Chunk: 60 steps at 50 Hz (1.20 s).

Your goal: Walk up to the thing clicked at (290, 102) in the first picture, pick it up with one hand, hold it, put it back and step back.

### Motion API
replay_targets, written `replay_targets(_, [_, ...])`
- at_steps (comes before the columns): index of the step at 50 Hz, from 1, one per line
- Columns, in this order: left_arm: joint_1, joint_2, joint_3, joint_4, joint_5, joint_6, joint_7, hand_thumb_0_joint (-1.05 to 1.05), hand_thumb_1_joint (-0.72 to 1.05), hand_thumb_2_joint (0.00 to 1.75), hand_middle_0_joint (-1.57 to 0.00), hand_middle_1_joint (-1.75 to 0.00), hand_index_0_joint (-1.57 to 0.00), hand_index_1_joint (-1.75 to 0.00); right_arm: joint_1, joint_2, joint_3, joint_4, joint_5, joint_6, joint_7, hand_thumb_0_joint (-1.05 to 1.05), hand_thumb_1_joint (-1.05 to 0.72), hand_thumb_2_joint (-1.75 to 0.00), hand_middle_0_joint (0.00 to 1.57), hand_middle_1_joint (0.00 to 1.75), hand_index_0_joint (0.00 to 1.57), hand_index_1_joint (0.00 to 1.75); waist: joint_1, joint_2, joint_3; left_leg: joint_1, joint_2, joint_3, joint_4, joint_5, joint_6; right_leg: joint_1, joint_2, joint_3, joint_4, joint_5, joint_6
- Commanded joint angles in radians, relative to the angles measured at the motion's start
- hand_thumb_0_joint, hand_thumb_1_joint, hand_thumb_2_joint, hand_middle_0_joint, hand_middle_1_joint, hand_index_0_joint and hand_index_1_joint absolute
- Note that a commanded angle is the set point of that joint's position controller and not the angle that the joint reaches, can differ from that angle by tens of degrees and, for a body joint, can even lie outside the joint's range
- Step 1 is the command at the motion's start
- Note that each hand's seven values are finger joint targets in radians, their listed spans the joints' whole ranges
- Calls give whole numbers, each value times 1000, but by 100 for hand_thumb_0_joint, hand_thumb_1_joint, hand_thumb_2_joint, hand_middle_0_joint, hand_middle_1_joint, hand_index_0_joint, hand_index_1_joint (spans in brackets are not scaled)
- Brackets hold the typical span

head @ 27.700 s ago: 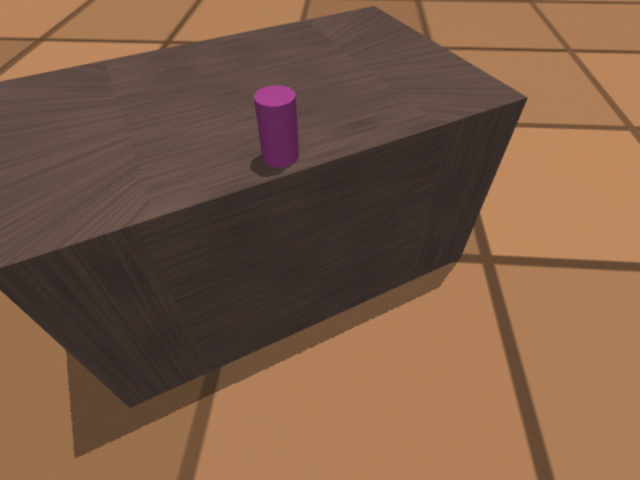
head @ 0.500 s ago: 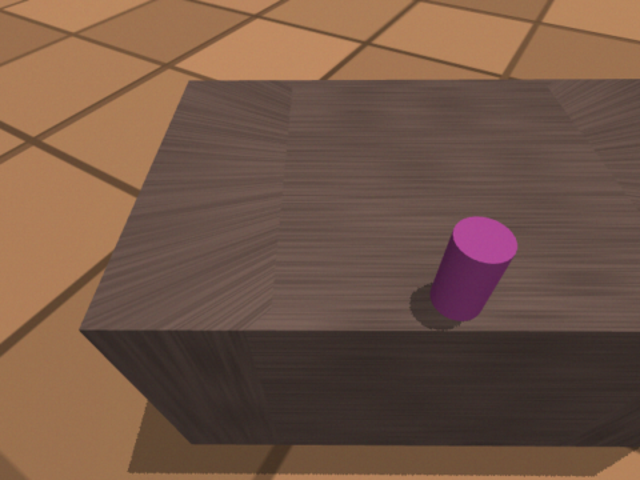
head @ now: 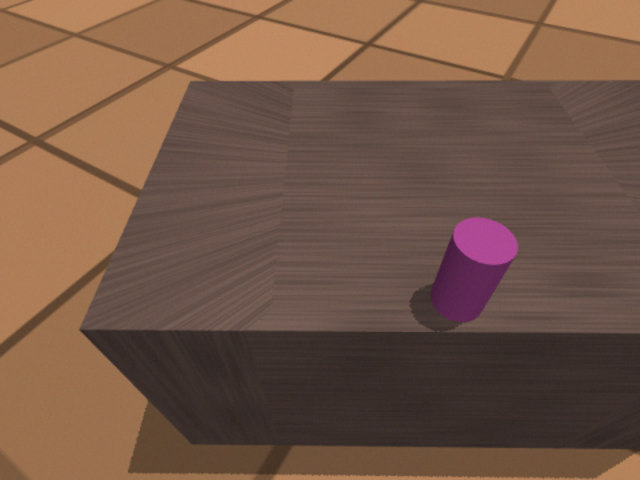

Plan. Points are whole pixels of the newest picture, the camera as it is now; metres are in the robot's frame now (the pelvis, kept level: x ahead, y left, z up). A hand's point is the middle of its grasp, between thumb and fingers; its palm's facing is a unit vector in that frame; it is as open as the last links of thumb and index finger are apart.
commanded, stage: stand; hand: right
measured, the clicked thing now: (469, 272) +0.40 -0.21 -0.01
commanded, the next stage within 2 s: step back in 0.36 s
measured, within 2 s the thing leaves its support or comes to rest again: neither
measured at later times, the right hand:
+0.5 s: hand out of the picture +0.07 -0.26 -0.16, palm faces -0.02 +0.94 -0.35, open 7.4 cm
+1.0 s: hand out of the picture -0.05 -0.23 -0.16, palm faces -0.07 +0.91 -0.41, open 7.4 cm
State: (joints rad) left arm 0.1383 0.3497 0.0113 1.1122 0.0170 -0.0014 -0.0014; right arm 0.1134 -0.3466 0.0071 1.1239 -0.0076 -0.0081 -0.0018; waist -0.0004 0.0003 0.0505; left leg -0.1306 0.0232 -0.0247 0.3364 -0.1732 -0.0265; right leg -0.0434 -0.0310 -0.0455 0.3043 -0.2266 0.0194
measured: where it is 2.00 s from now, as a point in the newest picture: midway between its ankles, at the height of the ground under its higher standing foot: outside the picture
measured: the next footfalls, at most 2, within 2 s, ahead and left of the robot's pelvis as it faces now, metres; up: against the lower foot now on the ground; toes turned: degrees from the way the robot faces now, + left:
left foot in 0.82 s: -0.06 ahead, +0.15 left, +0.00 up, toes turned +1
right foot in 1.18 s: -0.13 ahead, -0.09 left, +0.00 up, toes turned +0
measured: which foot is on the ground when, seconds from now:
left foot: down 0.00-0.60, up 0.62-0.80, down 0.82-1.00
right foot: down 0.00-0.84, up 0.86-1.00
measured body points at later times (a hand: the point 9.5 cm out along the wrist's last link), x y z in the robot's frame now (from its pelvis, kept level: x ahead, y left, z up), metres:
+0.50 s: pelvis -0.02 +0.00 -0.01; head +0.03 +0.00 +0.44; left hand +0.07 +0.31 -0.14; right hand +0.07 -0.31 -0.14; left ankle +0.01 +0.14 -0.75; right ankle -0.04 -0.13 -0.75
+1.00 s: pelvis -0.11 +0.03 -0.02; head -0.04 +0.05 +0.42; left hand +0.00 +0.35 -0.15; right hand -0.04 -0.28 -0.13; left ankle -0.10 +0.15 -0.75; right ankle -0.13 -0.11 -0.67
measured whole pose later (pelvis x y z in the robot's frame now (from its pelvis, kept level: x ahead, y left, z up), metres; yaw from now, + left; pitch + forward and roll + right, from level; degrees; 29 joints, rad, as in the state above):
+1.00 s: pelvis -0.11 +0.03 -0.02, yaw +2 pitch -1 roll -1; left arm 0.08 0.41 0.07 0.87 0.01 0.07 0.03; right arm 0.17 -0.34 -0.04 0.92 -0.03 0.04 -0.01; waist -0.01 -0.05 0.20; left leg -0.29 0.01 -0.02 0.61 -0.30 0.02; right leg -0.48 0.11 0.13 1.18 -0.53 -0.01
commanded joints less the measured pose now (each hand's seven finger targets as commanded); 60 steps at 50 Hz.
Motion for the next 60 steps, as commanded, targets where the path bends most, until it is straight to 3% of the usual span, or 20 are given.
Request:
replay_targets(1, [-24, 215, 37, -51, -4, -24, 14, 0, 90, 90, -20, -30, -20, -30, -26, -212, -37, -59, 0, -19, -10, 0, -90, -90, 20, 30, 20, 30, -1, 1, -63, 30, 103, -70, -32, 210, 41, -23, -113, 78, -51, 179, -32])
replay_targets(17, [-22, 208, 36, -50, -4, -22, 13, 0, 90, 90, -20, -30, -20, -30, -30, -217, -37, -59, 0, -15, -11, 0, -90, -90, 20, 30, 20, 30, 2, 3, -46, 20, 100, -72, -36, 167, 41, -39, -108, 74, -57, 133, -30])
replay_targets(18, [-38, 275, 78, -79, -23, -11, 19, 0, 90, 90, -20, -30, -20, -30, -63, -275, -64, -79, 6, 1, -4, 0, -90, -90, 20, 30, 20, 30, 6, -2, 52, -52, 88, -83, 68, 363, 75, -102, -90, 79, 47, 318, -40])
replay_targets(20, [-21, 254, 84, -110, -29, -5, 24, 0, 90, 90, -20, -30, -20, -30, -19, -260, -68, -101, 18, 7, -3, 0, -90, -90, 20, 30, 20, 30, -1, 12, -62, -34, 104, -71, 120, 503, 103, -41, -82, 54, 136, 392, -58])
replay_targets(24, [-21, 219, 86, -159, -27, 17, 23, 0, 90, 90, -20, -30, -20, -30, -34, -281, -95, -157, 17, 26, -2, 0, -90, -90, 20, 30, 20, 30, -2, 86, -156, -44, 150, -127, 153, 488, 168, -79, -41, 37, 288, 255, -85])
replay_targets(28, [17, 247, 95, -184, -14, 24, 20, 0, 90, 90, -20, -30, -20, -30, -69, -268, -106, -216, 16, 49, -2, 0, -90, -90, 20, 30, 20, 30, 24, 25, -124, -174, 74, -110, 316, 224, 161, -136, -120, 138, 248, 182, -158])
replay_targets(29, [13, 294, 107, -196, -8, 23, 19, 0, 90, 90, -20, -30, -20, -30, -76, -243, -103, -232, 15, 53, -2, 0, -90, -90, 20, 30, 20, 30, 35, -61, -101, -225, -18, -54, 446, 86, 110, -149, -220, 239, 148, 239, -220])
replay_targets(30, [-30, 342, 119, -222, 2, 19, 21, 0, 90, 90, -20, -30, -20, -30, -65, -220, -99, -239, 11, 60, -1, 0, -90, -90, 20, 30, 20, 30, 37, -215, -83, -254, -116, -8, 655, -280, 76, -210, -373, 386, 34, 315, -308])
replay_targets(31, [-54, 370, 125, -254, 19, 11, 24, 0, 90, 90, -20, -30, -20, -30, -45, -229, -104, -256, -4, 68, -2, 0, -90, -90, 20, 30, 20, 30, 34, -215, -51, -284, -83, -96, 810, -420, 66, -281, -446, 451, 22, 345, -364])
replay_targets(33, [-176, 319, 116, -292, 19, 10, 29, 0, 90, 90, -20, -30, -20, -30, 54, -248, -121, -236, 19, 73, 4, 0, -90, -90, 20, 30, 20, 30, -47, -124, -34, -254, -68, -139, 874, -366, 67, -316, -339, 272, 85, 329, -302])
replay_targets(38, [-91, 294, 112, -312, 23, 18, 35, 0, 90, 90, -20, -30, -20, -30, 82, -233, -110, -247, -5, 47, 6, 0, -90, -90, 20, 30, 20, 30, 17, -179, -110, -262, -22, -15, 395, -316, 50, -58, -256, 187, 261, 402, -200])
replay_targets(40, [-92, 300, 111, -323, -2, 35, 28, 0, 90, 90, -20, -30, -20, -30, 140, -228, -116, -227, -21, 31, 0, 0, -90, -90, 20, 30, 20, 30, -22, -135, -110, -118, -40, 39, 96, -34, 50, -127, -203, 141, 392, 380, -157])
replay_targets(41, [-28, 236, 99, -332, -10, 43, 24, 0, 90, 90, -20, -30, -20, -30, 105, -287, -133, -250, -42, 23, -4, 0, -90, -90, 20, 30, 20, 30, 4, 44, -110, -47, 103, -177, 39, 223, 84, -247, -88, 81, 554, 177, -92])
replay_targets(42, [-23, 177, 88, -343, -15, 48, 30, 0, 90, 90, -20, -30, -20, -30, 70, -378, -146, -275, -49, 17, -2, 0, -90, -90, 20, 30, 20, 30, 20, 255, -89, 41, 285, -438, 41, 495, 179, -485, 113, 68, 688, -403, -48])
replay_targets(43, [-90, 229, 105, -341, -4, 53, 48, 0, 90, 90, -20, -30, -20, -30, 105, -442, -156, -273, -26, 16, -1, 0, -90, -90, 20, 30, 20, 30, -60, 248, -127, -61, 375, -525, 34, 530, 303, -423, 146, 222, 836, -513, -39])
replay_targets(46, [-29, 221, 105, -303, -24, 53, 47, 0, 90, 90, -20, -30, -20, -30, -43, -302, -122, -296, -34, 18, -24, 0, -90, -90, 20, 30, 20, 30, 28, 133, -69, -24, 214, -220, 100, 454, 233, -503, 138, 265, 960, -310, -48])
replay_targets(53, [-9, 211, 107, -335, -5, 29, 27, 0, 90, 90, -20, -30, -20, -30, 67, -282, -125, -316, -19, 24, -33, 0, -90, -90, 20, 30, 20, 30, -33, 141, -93, 106, 249, -185, 176, 487, 293, -435, 89, 149, 652, -294, 7])
replay_targets(58, [138, 182, 112, -278, 10, 8, 21, 0, 90, 90, -20, -30, -20, -30, -3, -284, -116, -348, 0, 46, -21, 0, -90, -90, 20, 30, 20, 30, 31, 167, -150, -28, 190, -117, 307, 284, 196, -140, 61, 34, 108, 30, -37])
replay_targets(59, [129, 240, 127, -288, 24, -2, 26, 0, 90, 90, -20, -30, -20, -30, 4, -247, -102, -355, 10, 47, -19, 0, -90, -90, 20, 30, 20, 30, 25, 77, -145, -170, 141, -99, 352, 148, 140, -52, -11, 162, 112, 134, -64])
replay_targets(60, [92, 338, 152, -306, 23, -6, 23, 0, 90, 90, -20, -30, -20, -30, 1, -198, -90, -371, 18, 48, -15, 0, -90, -90, 20, 30, 20, 30, 17, -171, -92, -372, -42, -25, 516, -149, 60, -48, -206, 458, 82, 227, -177])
